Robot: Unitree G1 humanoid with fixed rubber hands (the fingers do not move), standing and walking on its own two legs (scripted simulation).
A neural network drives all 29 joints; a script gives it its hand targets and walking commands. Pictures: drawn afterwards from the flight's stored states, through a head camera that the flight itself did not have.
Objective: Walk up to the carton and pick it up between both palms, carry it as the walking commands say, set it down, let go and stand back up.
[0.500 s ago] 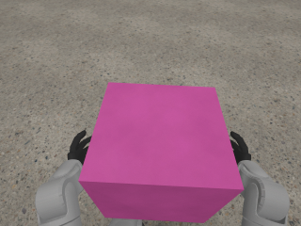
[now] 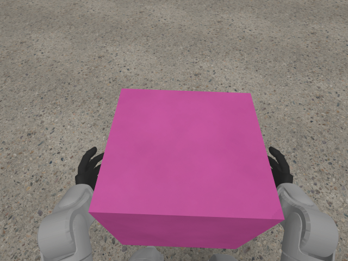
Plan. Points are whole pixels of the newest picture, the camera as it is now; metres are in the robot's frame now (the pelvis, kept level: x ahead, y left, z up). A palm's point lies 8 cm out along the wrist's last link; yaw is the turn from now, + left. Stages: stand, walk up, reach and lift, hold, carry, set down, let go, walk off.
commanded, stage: carry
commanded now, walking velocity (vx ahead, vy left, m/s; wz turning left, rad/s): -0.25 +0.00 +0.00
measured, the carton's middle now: (182, 173) +0.29 +0.00 +0.02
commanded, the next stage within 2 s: none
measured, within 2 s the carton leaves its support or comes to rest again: neither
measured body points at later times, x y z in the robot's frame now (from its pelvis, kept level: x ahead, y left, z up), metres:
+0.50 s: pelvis -0.16 +0.01 +0.00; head -0.16 +0.02 +0.44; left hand +0.07 +0.21 +0.06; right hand +0.09 -0.17 +0.08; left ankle -0.09 +0.10 -0.72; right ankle -0.17 -0.11 -0.68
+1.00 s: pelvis -0.28 +0.00 +0.00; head -0.29 +0.02 +0.45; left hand -0.05 +0.21 +0.06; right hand -0.03 -0.17 +0.08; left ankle -0.27 +0.09 -0.72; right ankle -0.20 -0.11 -0.71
